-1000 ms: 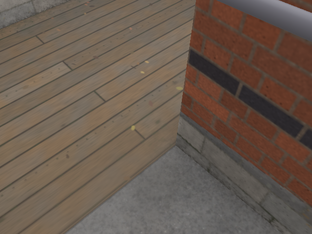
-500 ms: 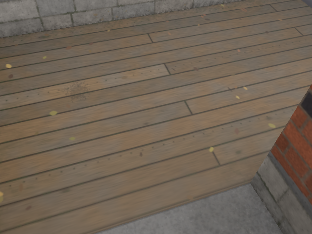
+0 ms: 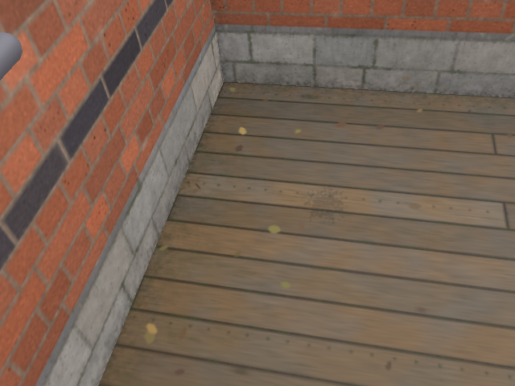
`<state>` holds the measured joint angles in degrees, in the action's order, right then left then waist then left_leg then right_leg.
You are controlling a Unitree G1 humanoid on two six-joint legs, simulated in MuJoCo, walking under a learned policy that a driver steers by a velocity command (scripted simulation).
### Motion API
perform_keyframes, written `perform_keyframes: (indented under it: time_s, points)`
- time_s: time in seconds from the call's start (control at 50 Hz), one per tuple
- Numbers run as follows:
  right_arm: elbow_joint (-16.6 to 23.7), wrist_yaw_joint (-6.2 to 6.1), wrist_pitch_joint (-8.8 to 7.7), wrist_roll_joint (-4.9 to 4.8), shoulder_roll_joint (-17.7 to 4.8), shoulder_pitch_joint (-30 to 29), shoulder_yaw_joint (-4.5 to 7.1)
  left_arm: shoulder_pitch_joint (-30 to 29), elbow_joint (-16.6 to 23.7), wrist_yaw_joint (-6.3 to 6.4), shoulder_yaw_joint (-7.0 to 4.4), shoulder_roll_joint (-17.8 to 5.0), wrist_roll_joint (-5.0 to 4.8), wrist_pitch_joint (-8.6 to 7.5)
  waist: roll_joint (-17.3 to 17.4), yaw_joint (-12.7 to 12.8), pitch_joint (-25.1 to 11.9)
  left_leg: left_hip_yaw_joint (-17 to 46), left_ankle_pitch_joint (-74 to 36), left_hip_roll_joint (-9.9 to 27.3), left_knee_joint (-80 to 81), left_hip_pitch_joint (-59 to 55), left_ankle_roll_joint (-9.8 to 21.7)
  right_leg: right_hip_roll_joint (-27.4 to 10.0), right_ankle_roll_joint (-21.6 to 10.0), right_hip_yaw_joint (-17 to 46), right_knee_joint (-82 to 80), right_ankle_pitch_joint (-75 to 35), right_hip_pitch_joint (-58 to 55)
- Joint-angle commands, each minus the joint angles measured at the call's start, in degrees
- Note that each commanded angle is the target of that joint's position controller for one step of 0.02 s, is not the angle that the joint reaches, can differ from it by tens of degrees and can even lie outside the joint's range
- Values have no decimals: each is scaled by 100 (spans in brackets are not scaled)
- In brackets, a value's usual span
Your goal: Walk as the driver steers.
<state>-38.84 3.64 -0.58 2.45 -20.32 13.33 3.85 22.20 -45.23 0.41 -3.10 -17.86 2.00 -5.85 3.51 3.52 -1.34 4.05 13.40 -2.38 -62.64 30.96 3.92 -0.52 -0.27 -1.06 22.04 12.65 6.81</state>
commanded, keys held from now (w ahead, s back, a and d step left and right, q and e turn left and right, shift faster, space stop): w+shift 0.06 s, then w+e+shift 0.94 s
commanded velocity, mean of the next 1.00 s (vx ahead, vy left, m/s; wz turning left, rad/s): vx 0.98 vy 0.00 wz -0.56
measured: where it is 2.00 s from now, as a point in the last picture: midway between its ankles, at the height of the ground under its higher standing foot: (449, 157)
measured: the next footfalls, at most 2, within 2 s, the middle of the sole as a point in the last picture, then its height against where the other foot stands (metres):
left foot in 0.26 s outside the picture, level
right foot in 0.66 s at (343, 300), level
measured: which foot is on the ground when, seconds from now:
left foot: up 0.00-0.24, down 0.26-0.66, up 0.68-1.00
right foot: down 0.00-0.26, up 0.28-0.64, down 0.66-1.00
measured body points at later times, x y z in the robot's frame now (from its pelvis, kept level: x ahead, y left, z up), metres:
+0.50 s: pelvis +0.43 +0.01 -0.04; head +0.45 +0.00 +0.41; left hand +0.57 +0.28 -0.15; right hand +0.38 -0.28 -0.17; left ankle +0.31 +0.11 -0.77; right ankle +0.52 -0.13 -0.70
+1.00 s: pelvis +0.89 -0.13 -0.04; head +0.91 -0.15 +0.41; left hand +1.01 +0.14 -0.16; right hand +0.98 -0.45 -0.10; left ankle +1.19 -0.08 -0.72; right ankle +0.74 -0.09 -0.77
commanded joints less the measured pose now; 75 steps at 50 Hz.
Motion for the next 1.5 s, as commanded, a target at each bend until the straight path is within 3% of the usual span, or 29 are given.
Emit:
perform_keyframes:
  time_s: [0.02, 0.18, 0.22, 0.26, 0.28, 0.3, 0.34, 0.46, 0.56, 0.62, 0.66, 0.68, 0.7, 0.72, 0.76, 0.88, 1.0, 1.08, 1.1, 1.12, 1.14, 1.18, 1.24, 1.3, 1.32, 1.44, 1.46, 1.48, 1.5]
  points:
    - [456, 25, -96, 13, -158, -627, -34, 482, -183, -30, -44, -484, -99, -203, -940, 59, 693, 416, -566, 100, 417, 1528, -4, -1097, -315, 1288, -1413, 265, -946]
    - [594, 0, -218, 105, -152, -1849, -254, 812, -1146, -18, -21, -932, -233, -180, -948, -149, 913, -755, -1017, -30, 3163, -774, 70, -1069, -610, 478, -957, -4760, -351]
    - [195, -227, -244, 123, -506, -536, -106, 853, -1253, 18, -26, -1148, -185, -132, -820, -753, 199, -666, -769, -159, 3335, -2261, 397, -1242, -692, 695, 510, -6416, -564]
    - [-302, -445, -289, 328, -1144, 1370, 152, 610, -1003, -106, 9, -858, -181, -90, -111, -1526, -1104, 874, 1123, 1361, 3439, -5227, 527, -564, -707, 446, 3751, -2411, 1461]
    - [-203, -436, -281, 332, -1449, 1376, 210, 1243, -807, -122, 165, -29, -344, -42, 1079, -1018, -2117, 3733, 2493, 2994, 4102, -6336, 985, 208, -670, 474, 5717, 1568, 3160]
    - [-230, -439, -275, 98, -1068, 1248, 210, 605, -756, -65, -17, -718, -275, -3, 100, -1223, -1452, 3691, 3269, 2836, 4667, -5489, 1006, -63, -733, 672, 5679, 1054, 3646]
    - [-371, -444, -366, 54, -493, 585, 66, -26, -661, -154, -42, -547, -219, 38, -119, -780, 123, 2005, 1534, 2153, 5126, -3898, 684, -483, -695, 619, 4835, 256, 3539]
    - [-832, -390, -669, -221, 216, 460, -151, -878, -260, -386, 69, 161, 7, 387, 279, -262, 810, -704, -1626, 1394, 5580, -2727, 227, -656, -482, 77, 4060, -638, 3588]
    - [-1007, -400, -801, -193, -184, 518, -114, -1840, 378, -637, 225, 147, -69, 349, -233, 24, 924, -1886, -4722, 1260, 5641, -2167, -44, -113, -834, -816, 2177, -2321, 2070]
    - [-911, -570, -652, -186, -836, 209, 42, -430, -34, -530, 13, -518, -55, 490, 231, 905, 23, -1890, -7851, 1481, 3482, -2747, -266, 597, -1079, -941, 2309, -1303, 441]
    - [-837, -603, -470, -89, -868, -179, 45, 1541, -726, -355, -250, -1000, -170, 580, -13, 1732, -700, -1657, -6075, 1383, 228, -1753, -309, 590, -1443, -322, 1910, -696, -1818]
    - [-811, -477, -466, -56, -465, -243, -21, 1091, -762, -202, -403, -1240, -351, 638, -1431, 1279, -142, -1624, 139, 95, -2406, -437, -439, 332, -1676, 555, 1448, -352, -1893]
    - [-256, -489, -574, -120, -40, 807, -207, 340, -453, -185, -430, -1910, -55, 631, -2229, 73, -1027, -531, 1731, -67, -3742, 1296, -678, -923, -2717, 3440, 922, -852, -3082]
    - [-44, -510, -689, -26, -283, 426, -265, 242, -245, -114, -447, -1726, -12, 608, -1186, 356, -1362, 204, 1428, 60, -3536, 1905, -546, -1386, -2991, 5045, -526, 1317, -3090]
    - [-74, -479, -698, 65, -474, -164, -253, -176, -445, -53, -296, -1101, -47, 489, 195, -123, 267, 242, 920, 642, -2164, 1548, -458, -1036, -2245, 4391, -1145, 1707, -952]
    - [246, -298, -402, 170, -98, -964, -400, -302, -345, -94, -298, -1059, -135, 118, 101, -357, 952, -244, -77, 990, 888, 16, -770, 42, -1974, 2465, -1443, -927, 1558]
    - [542, -228, -421, -91, -85, -1909, -399, 172, -427, -150, -450, -1190, -213, 132, -541, 226, 545, -307, -2037, 457, 3019, -666, -522, 14, -1307, 2468, -949, -2534, 381]
    - [30, -537, -418, -199, -1051, 563, -28, -647, -318, -118, -532, -1735, -13, 93, -556, -1376, -731, -258, -326, 221, 3141, -3729, -501, 202, -781, 2482, 1918, -4417, 475]
    - [-201, -666, -465, -51, -1472, 1975, 145, -838, -210, -105, -394, -1193, 20, -1, 2, -1958, -1516, 786, 1598, 1171, 3079, -5175, -337, 584, -690, 2117, 3890, -3213, 1387]
    - [-204, -676, -452, 214, -1744, 1852, 169, -303, 19, -113, -99, -112, -190, 17, 2190, -1278, -2021, 3486, 3788, 2678, 4350, -5996, 11, 1331, -596, 1558, 5473, 2003, 3035]
    - [-67, -631, -414, 195, -1299, 763, 140, -361, 107, -95, -36, -444, -214, 80, 2029, -773, -1382, 4660, 4219, 2736, 5175, -4949, 124, 778, -644, 1159, 5705, 1321, 3526]
    - [-139, -579, -450, 101, -547, 381, 25, -1001, 36, -237, -111, -851, -2, 268, 93, -837, -506, 2665, 2682, 2366, 4784, -3706, 180, 26, -566, 711, 5236, 468, 3399]
    - [-764, -496, -616, 75, 83, 913, -196, -1605, 366, -382, -25, -501, 33, 473, 127, -714, 280, 806, -1256, 2001, 4785, -3157, 63, -295, -354, 607, 4877, 311, 3470]
    - [-961, -341, -795, -138, -72, 624, -155, -1951, 873, -467, 141, -177, 58, 520, 413, -259, 357, -588, -4000, 1737, 4858, -2566, -114, -202, -258, 309, 3664, -161, 3069]
    - [-644, -485, -652, -188, -557, -301, -29, -1772, 950, -405, 157, -43, -646, 380, 635, -124, 554, -878, -3809, 1574, 5010, -2403, -128, -275, -155, 166, 3336, -303, 3106]
    - [-434, -724, -556, -444, -1209, -272, 175, -787, 833, -516, -256, -870, -248, 499, 267, 633, -391, -1508, -5390, 1335, 3207, -1771, -382, 644, -497, -407, 1639, -1836, -371]
    - [-274, -695, -498, -527, -1255, -527, 217, -25, 669, -431, -436, -1155, -177, 570, 107, 1033, -624, -1423, -5184, 1310, 1914, -1223, -445, 653, -785, -190, 1412, -1762, -1364]
    - [-284, -666, -436, -351, -733, -334, 76, 147, 552, -252, -514, -1322, -308, 695, -852, 865, -453, -1362, -908, 762, 160, -13, -771, 465, -1126, 420, 800, -2379, -2184]
    - [-99, -617, -431, 92, -180, 264, -118, -329, 944, -104, -520, -1903, -174, 665, -2191, 96, -660, -1066, 2315, -82, -2265, 1202, -1033, -695, -1918, 2440, 1054, -5804, -2704]
Velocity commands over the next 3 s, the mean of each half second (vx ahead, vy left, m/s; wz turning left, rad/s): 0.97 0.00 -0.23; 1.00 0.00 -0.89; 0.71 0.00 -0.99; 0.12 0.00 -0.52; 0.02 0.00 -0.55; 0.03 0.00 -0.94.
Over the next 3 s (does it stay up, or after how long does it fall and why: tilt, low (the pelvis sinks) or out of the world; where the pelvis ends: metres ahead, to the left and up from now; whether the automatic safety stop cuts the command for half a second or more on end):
stays up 1.23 -0.53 -0.04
